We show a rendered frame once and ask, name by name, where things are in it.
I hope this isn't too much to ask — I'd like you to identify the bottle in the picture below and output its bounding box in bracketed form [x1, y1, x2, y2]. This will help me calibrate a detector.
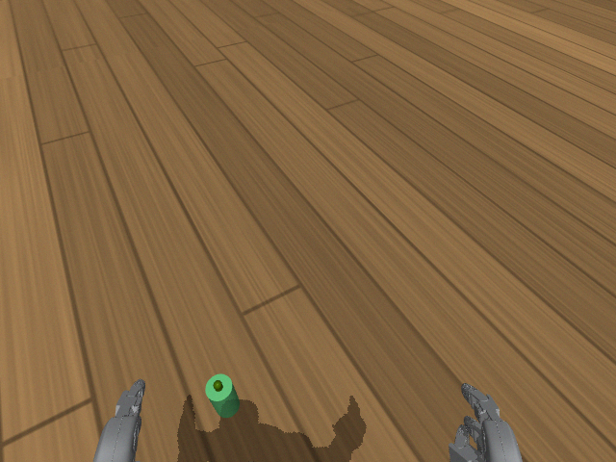
[205, 374, 240, 418]

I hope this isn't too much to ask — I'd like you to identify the right robot hand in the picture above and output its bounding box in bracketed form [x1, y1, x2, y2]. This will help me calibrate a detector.
[449, 383, 523, 462]

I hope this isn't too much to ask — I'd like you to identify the left robot hand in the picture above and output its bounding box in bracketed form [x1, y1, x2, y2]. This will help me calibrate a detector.
[93, 379, 145, 462]

